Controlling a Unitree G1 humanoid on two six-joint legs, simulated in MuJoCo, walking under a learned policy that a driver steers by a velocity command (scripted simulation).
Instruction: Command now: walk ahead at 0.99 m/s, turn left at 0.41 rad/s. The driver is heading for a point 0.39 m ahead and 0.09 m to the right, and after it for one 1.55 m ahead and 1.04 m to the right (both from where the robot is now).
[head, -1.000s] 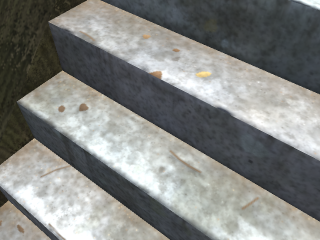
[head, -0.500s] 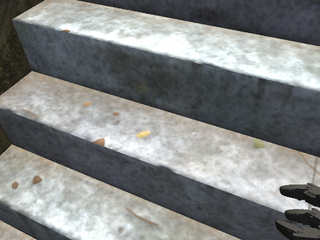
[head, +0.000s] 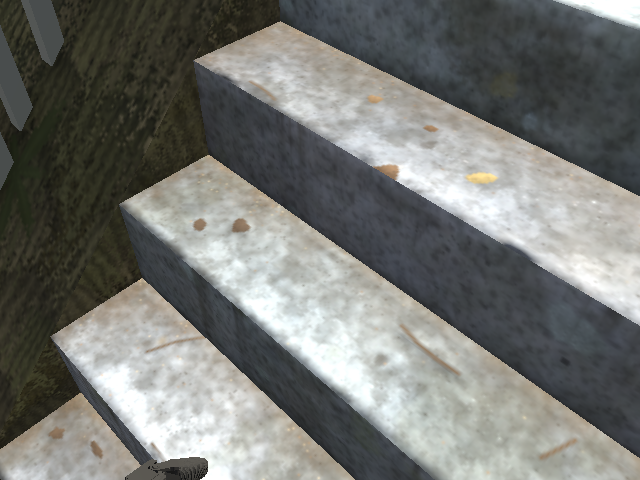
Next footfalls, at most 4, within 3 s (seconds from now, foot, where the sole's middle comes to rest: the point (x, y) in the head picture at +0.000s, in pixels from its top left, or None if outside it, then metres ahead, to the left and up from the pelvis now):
0.38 right None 0.08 -0.16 -0.54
0.96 left None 0.08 0.07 -0.76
1.64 right None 0.07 -0.24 -0.54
2.22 left None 0.08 0.10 -0.76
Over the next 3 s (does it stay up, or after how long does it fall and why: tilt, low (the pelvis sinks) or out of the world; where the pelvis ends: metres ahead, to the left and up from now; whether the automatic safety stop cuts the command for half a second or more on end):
stays up -0.12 0.22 -0.20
